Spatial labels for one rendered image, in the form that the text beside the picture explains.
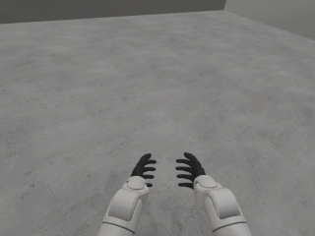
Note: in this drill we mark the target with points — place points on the robot right forearm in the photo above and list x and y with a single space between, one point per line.
221 207

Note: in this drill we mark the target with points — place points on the robot left hand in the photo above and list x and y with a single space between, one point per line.
140 169

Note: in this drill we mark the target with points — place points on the robot right hand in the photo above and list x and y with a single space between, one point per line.
195 169

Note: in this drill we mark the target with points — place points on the robot left forearm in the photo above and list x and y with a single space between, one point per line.
124 210

